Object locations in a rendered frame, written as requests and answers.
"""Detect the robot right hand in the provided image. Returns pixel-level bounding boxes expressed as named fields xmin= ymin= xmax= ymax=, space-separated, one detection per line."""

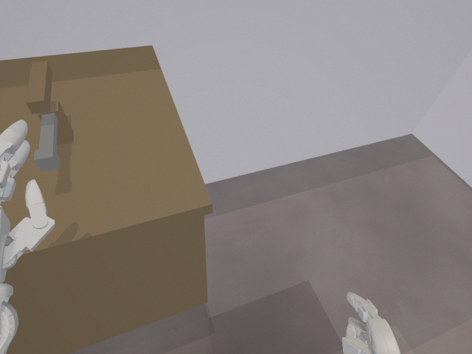
xmin=342 ymin=292 xmax=400 ymax=354

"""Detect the counter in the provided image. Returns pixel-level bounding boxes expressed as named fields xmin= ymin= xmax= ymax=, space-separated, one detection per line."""
xmin=0 ymin=45 xmax=212 ymax=354

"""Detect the left robot forearm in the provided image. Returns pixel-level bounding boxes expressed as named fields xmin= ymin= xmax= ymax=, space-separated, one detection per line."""
xmin=0 ymin=283 xmax=18 ymax=354

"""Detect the robot left hand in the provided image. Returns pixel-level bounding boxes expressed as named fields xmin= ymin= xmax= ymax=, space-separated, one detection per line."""
xmin=0 ymin=119 xmax=55 ymax=283

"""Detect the tap lever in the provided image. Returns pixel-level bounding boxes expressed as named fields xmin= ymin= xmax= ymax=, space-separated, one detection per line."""
xmin=34 ymin=113 xmax=60 ymax=172

